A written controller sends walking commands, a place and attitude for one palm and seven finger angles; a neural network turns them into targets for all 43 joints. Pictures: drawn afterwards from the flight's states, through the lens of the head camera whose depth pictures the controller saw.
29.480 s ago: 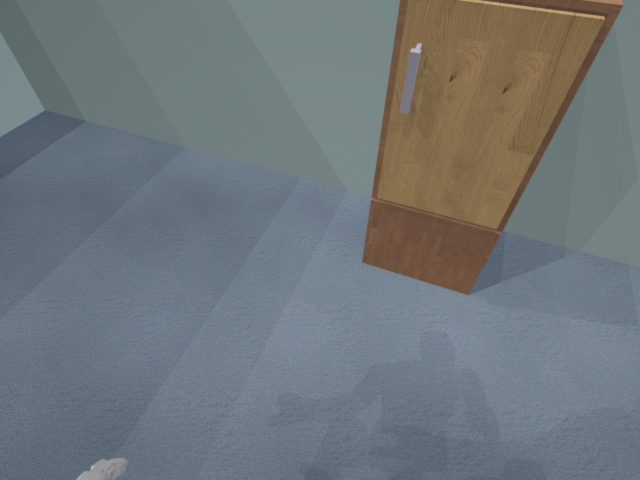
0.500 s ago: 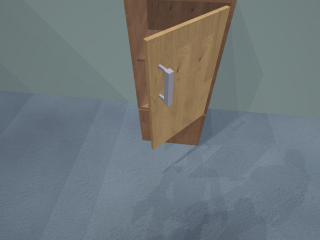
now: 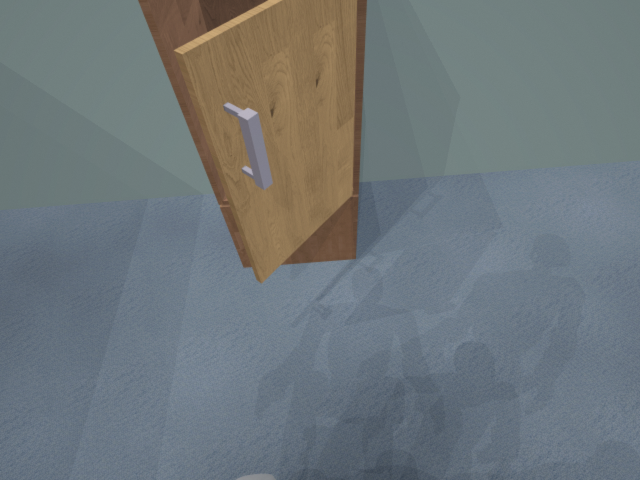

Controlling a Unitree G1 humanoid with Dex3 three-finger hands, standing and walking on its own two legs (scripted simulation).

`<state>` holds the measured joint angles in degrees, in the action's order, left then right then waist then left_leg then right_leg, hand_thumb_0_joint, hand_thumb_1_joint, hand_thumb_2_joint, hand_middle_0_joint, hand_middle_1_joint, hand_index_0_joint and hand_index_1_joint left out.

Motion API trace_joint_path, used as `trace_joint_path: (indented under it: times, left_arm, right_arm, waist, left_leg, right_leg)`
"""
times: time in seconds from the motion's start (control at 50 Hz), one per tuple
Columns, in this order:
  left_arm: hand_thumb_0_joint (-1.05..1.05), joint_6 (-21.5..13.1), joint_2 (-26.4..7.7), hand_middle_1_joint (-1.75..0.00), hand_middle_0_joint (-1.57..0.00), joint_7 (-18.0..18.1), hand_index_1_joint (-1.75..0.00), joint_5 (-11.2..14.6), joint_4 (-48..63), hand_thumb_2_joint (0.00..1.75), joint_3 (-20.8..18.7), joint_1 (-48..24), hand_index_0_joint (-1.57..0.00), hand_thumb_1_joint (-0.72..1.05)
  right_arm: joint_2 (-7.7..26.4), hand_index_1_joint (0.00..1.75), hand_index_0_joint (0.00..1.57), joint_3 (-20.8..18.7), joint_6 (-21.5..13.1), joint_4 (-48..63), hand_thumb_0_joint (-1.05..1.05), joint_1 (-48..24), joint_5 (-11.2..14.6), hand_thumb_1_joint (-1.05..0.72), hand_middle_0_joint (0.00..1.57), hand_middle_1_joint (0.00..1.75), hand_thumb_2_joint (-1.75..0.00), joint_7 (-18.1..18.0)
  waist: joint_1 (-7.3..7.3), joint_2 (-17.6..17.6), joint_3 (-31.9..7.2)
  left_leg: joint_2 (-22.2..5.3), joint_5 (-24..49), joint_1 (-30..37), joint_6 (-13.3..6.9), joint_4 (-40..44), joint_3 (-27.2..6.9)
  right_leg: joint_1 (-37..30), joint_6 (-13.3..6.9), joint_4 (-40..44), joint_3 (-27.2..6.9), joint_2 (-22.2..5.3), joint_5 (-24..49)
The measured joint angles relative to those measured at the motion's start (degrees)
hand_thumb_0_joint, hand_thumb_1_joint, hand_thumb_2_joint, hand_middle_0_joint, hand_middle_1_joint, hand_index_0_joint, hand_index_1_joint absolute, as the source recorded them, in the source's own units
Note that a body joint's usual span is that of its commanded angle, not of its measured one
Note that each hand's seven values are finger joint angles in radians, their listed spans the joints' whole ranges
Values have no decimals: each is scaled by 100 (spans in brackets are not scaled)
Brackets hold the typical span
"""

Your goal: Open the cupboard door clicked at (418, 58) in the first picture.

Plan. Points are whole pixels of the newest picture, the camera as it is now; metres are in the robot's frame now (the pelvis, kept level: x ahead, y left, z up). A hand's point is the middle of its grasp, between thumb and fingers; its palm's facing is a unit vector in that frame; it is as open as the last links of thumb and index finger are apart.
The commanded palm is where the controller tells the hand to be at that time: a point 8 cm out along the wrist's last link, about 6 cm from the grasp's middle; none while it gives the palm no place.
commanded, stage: walk to a spot facing it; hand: left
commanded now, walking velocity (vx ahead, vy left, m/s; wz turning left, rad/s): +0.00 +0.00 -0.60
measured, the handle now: (248, 147) +0.59 +0.17 +0.05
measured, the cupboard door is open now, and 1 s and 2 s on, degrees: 47 47 47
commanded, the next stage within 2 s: none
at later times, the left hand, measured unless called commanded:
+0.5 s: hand out of the picture +0.07 +0.18 -0.14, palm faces -0.13 -0.95 -0.27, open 7.4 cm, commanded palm none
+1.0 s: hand (266, 392) +0.25 +0.12 -0.15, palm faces -0.53 -0.80 -0.29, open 7.4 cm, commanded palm none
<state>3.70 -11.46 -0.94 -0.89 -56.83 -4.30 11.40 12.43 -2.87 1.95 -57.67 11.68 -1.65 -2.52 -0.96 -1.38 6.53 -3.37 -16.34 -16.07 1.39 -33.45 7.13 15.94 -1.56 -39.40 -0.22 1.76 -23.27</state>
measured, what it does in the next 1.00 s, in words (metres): steps on the spot, turning right: left foot, then right foot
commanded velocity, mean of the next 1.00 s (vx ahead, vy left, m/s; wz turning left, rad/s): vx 0.00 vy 0.00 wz -0.60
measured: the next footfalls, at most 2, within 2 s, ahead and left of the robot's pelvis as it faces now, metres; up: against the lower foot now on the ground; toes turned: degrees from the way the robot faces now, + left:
left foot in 0.64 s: +0.10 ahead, +0.13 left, +0.00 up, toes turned -22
right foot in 0.96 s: +0.02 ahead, -0.14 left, +0.00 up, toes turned -35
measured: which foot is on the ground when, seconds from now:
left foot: down 0.00-0.00, up 0.02-0.62, down 0.64-0.96, up 0.98-1.00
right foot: down 0.00-0.62, up 0.64-0.94, down 0.96-1.00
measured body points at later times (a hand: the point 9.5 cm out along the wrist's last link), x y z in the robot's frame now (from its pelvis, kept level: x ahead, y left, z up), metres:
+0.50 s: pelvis +0.01 -0.01 +0.02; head +0.07 -0.04 +0.46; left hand +0.08 +0.23 -0.12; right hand +0.11 -0.28 -0.12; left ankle +0.03 +0.15 -0.66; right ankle -0.02 -0.08 -0.72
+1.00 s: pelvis +0.02 -0.01 -0.01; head +0.07 -0.05 +0.44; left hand +0.28 +0.16 -0.13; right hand -0.10 -0.25 -0.15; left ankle +0.06 +0.15 -0.71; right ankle -0.01 -0.12 -0.73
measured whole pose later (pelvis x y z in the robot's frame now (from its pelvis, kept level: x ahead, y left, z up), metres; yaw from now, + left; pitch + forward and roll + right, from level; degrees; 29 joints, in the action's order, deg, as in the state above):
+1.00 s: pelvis +0.02 -0.01 -0.01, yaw -33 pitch +0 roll +0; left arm 1.5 -16.2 -1.9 -1.0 -49.7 -4.4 6.1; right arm 15.8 -2.9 2.7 -52.3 15.2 -1.0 -1.2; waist 1.1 -1.7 7.5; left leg -7.6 -29.0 -17.3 3.7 -48.2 5.0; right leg 20.6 -1.2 -37.1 2.4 -0.3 -16.0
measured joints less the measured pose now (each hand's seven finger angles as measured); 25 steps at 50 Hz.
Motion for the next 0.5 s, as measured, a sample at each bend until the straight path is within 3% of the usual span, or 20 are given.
trace_joint_path:
  times: [0.02,0.08,0.16,0.32,0.5]
  left_arm:
    - [1,-55,-18,-30,-20,3,-29,-22,63,89,-12,28,-20,91]
    - [1,-118,2,-30,-20,75,-29,-34,120,89,-11,26,-20,91]
    - [1,-161,55,-30,-20,160,-29,-13,137,89,3,112,-20,91]
    - [1,-200,157,-30,-20,192,-30,-4,202,89,5,309,-20,91]
    - [1,-166,95,-30,-20,185,-30,-62,311,89,-28,428,-20,91]
  right_arm:
    - [16,30,20,-17,36,13,0,6,23,-90,21,30,-90,10]
    - [76,30,20,-106,190,-7,0,-80,58,-91,21,29,-90,51]
    - [114,30,20,-147,203,95,0,-260,61,-91,20,29,-90,82]
    - [71,30,20,-123,191,359,0,-660,97,-91,20,29,-90,43]
    - [-57,30,20,-66,137,637,0,-1013,155,-91,20,29,-90,65]
  waist:
    - [6,-22,-14]
    - [66,-118,36]
    - [48,-64,22]
    - [-50,17,-96]
    - [-226,173,-119]
  left_leg:
    - [-51,-155,-139,11,-298,-6]
    - [45,-953,-706,39,-1936,-471]
    - [144,-704,-1107,137,-2999,-665]
    - [157,-544,-1135,261,-2821,-927]
    - [345,-734,-990,201,-2018,-997]
  right_leg:
    - [-28,-75,204,-24,4,277]
    - [-39,-330,221,4,142,250]
    - [-176,-408,779,-245,232,569]
    - [-292,-430,1366,-774,416,969]
    - [-246,-348,1390,-1298,615,1034]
